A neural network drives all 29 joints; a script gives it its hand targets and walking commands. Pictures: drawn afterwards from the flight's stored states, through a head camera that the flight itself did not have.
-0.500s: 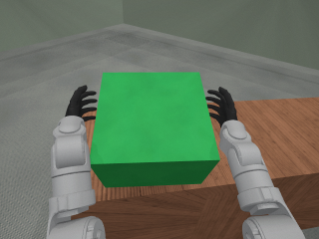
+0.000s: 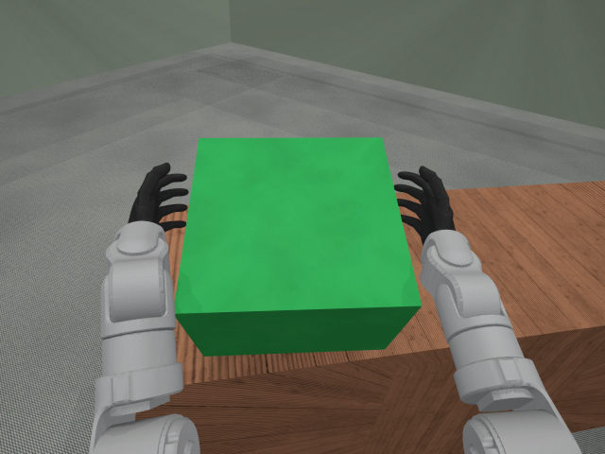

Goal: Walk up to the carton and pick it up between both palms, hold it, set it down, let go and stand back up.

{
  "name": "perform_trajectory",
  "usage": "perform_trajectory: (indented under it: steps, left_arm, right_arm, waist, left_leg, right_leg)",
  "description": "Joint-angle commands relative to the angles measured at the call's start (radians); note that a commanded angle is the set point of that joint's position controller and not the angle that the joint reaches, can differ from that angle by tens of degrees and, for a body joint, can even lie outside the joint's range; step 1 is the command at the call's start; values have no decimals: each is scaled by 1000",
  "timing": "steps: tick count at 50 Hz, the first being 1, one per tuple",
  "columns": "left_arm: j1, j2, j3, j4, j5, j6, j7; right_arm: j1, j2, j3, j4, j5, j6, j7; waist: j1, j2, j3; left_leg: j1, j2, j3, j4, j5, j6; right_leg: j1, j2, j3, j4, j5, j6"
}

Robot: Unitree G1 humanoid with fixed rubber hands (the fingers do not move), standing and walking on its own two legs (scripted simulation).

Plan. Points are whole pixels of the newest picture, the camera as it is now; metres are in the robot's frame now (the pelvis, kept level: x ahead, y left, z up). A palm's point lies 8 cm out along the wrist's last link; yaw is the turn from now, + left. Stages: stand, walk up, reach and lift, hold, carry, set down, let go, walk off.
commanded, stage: hold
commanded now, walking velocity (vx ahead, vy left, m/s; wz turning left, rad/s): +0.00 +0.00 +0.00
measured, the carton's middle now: (293, 246) +0.41 +0.00 +0.11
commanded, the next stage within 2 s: set down in 0.38 s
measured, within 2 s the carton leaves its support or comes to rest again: neither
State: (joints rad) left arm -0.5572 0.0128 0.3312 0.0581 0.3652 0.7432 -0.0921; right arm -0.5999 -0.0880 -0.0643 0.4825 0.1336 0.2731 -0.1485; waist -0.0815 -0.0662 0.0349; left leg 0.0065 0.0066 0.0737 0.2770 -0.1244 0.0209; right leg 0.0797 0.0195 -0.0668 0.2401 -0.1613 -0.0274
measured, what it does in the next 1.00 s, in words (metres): stands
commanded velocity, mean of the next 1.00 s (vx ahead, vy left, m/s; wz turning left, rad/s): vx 0.00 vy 0.00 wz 0.00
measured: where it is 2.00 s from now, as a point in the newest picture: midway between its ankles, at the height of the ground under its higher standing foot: outside the picture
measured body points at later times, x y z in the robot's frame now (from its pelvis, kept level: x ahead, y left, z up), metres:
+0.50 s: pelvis +0.00 +0.00 +0.00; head -0.05 +0.02 +0.45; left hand +0.36 +0.18 +0.19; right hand +0.36 -0.18 +0.19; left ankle +0.03 +0.10 -0.75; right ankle +0.00 -0.10 -0.75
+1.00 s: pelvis +0.02 +0.00 +0.00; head +0.01 +0.02 +0.45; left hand +0.39 +0.19 +0.14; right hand +0.39 -0.17 +0.14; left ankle +0.03 +0.10 -0.75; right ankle +0.00 -0.10 -0.75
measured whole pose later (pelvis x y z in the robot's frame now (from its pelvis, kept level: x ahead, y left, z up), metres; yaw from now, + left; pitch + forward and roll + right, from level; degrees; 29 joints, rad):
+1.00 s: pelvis +0.02 +0.00 +0.00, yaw +2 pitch -6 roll +0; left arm -0.46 0.01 0.26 0.16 0.30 0.46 -0.02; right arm -0.48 -0.02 -0.16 0.49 -0.02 -0.05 -0.13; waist -0.05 -0.05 0.08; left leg -0.03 0.00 0.05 0.28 -0.14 0.01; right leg 0.05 0.01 -0.10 0.24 -0.19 -0.03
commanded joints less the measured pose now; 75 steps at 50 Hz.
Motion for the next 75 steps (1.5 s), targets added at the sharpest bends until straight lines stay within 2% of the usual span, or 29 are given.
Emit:
perform_trajectory:
  steps: [1,7,11,17,19,20,21,24,27,32,36,39,41,45,47,48,49,50,53,56,59,62,68,71,75]
  left_arm:
    - [-462,-343,-337,-119,-144,-48,-171]
    - [-501,-349,-353,-124,-151,-46,-176]
    - [-529,-351,-374,-119,-168,-64,-167]
    - [-534,-346,-373,-117,-179,-88,-161]
    - [-519,-339,-354,-95,-168,-84,-162]
    - [-537,-344,-390,-136,-189,-92,-158]
    - [-537,-357,-413,-147,-201,-98,-150]
    - [-514,-355,-403,-123,-189,-111,-141]
    - [-467,-338,-334,-67,-137,-123,-165]
    - [-452,-330,-249,36,-79,-172,-210]
    - [-453,-333,-253,73,-68,-217,-212]
    - [-476,-351,-302,57,-92,-267,-191]
    - [-489,-372,-361,25,-126,-310,-169]
    - [-504,-416,-511,-81,-200,-401,-107]
    - [-482,-433,-553,-128,-219,-434,-82]
    - [-467,-434,-561,-138,-222,-441,-77]
    - [-456,-441,-507,19,-169,-413,-89]
    - [-409,-436,-475,11,-157,-397,-99]
    - [-327,-374,-353,34,-93,-332,-123]
    - [-329,-360,-299,17,-75,-289,-144]
    - [-341,-358,-293,-10,-69,-277,-161]
    - [-366,-356,-311,-14,-75,-291,-170]
    - [-472,-379,-374,68,-106,-376,-154]
    - [-546,-410,-399,134,-123,-433,-129]
    - [-599,-424,-360,252,-116,-489,-101]
  right_arm:
    - [-576,402,305,-235,85,-39,152]
    - [-585,397,274,-221,68,-28,162]
    - [-603,407,256,-225,45,-44,170]
    - [-620,431,286,-243,44,-65,164]
    - [-626,428,292,-238,46,-66,160]
    - [-666,455,321,-312,49,-77,155]
    - [-676,463,335,-339,56,-84,151]
    - [-668,456,338,-321,51,-96,143]
    - [-624,437,288,-261,0,-121,144]
    - [-549,421,161,-141,-104,-176,169]
    - [-508,401,106,-104,-156,-223,179]
    - [-500,403,99,-103,-182,-275,177]
    - [-509,406,120,-130,-187,-323,176]
    - [-538,429,241,-230,-148,-420,165]
    - [-528,457,325,-274,-120,-444,158]
    - [-518,470,362,-292,-109,-445,154]
    - [-551,488,324,-203,-141,-427,149]
    - [-532,483,338,-210,-136,-420,144]
    - [-451,476,345,-176,-119,-364,127]
    - [-457,482,350,-166,-98,-325,118]
    - [-448,476,340,-169,-97,-315,117]
    - [-430,465,303,-170,-120,-325,120]
    - [-440,435,182,-132,-206,-386,145]
    - [-484,435,122,-84,-249,-424,164]
    - [-539,433,48,13,-298,-454,195]
  waist:
    - [3,67,-247]
    - [-13,89,-219]
    - [-23,89,-255]
    - [-11,60,-339]
    - [3,50,-327]
    - [23,64,-379]
    - [22,69,-404]
    - [32,65,-370]
    - [38,48,-266]
    - [34,56,-82]
    - [15,74,-45]
    - [-3,83,-102]
    - [-9,87,-205]
    - [-6,107,-482]
    - [9,89,-571]
    - [14,76,-592]
    - [10,71,-505]
    - [22,34,-466]
    - [57,8,-293]
    - [65,19,-237]
    - [49,40,-220]
    - [20,54,-234]
    - [-19,78,-307]
    - [-15,95,-349]
    - [28,88,-335]
  left_leg:
    - [170,-16,-1,14,236,-27]
    - [142,-12,-2,-9,151,-29]
    - [148,-11,-4,-8,124,-26]
    - [159,-17,-3,5,157,-12]
    - [153,-19,-1,2,158,-7]
    - [154,-19,-11,8,174,-4]
    - [162,-19,-13,19,205,-7]
    - [169,-20,-12,22,222,-8]
    - [127,-21,5,-13,126,4]
    - [44,-11,23,-84,-112,22]
    - [42,1,19,-94,-156,15]
    - [88,6,13,-72,-95,-4]
    - [158,10,6,-34,30,-25]
    - [330,11,-19,80,433,-81]
    - [349,5,-31,119,586,-86]
    - [325,-1,-34,124,615,-81]
    - [278,-5,-37,102,512,-48]
    - [220,-11,-31,87,456,-34]
    - [64,-16,-17,4,261,2]
    - [36,-17,-2,-15,234,4]
    - [63,-14,9,-4,253,-4]
    - [95,-12,13,10,259,-17]
    - [182,0,5,19,229,-58]
    - [225,13,0,15,216,-75]
    - [214,27,3,-10,157,-63]
  right_leg:
    - [-40,8,-22,-27,199,31]
    - [-80,4,-26,-39,101,25]
    - [-94,-1,-28,-38,84,26]
    - [-47,-2,-24,-21,156,39]
    - [-40,-2,-22,-23,161,40]
    - [-26,7,-25,-8,194,44]
    - [-16,10,-23,-1,225,44]
    - [-23,10,-23,-3,239,46]
    - [-23,-3,-24,-17,163,48]
    - [-78,-20,-43,-49,-97,37]
    - [-96,-18,-61,-49,-153,32]
    - [-113,-16,-76,-41,-105,34]
    - [-117,-6,-87,-29,-20,35]
    - [-62,15,-93,12,300,35]
    - [-4,21,-80,40,478,43]
    - [36,19,-69,54,560,51]
    - [25,3,-60,39,542,68]
    - [71,-4,-55,50,578,75]
    - [166,-38,-14,59,617,94]
    - [177,-46,-1,67,640,98]
    - [157,-44,-4,60,621,88]
    - [130,-36,-17,50,577,79]
    - [6,-14,-74,17,388,71]
    - [-78,-7,-100,0,276,66]
    - [-140,-7,-113,-19,143,56]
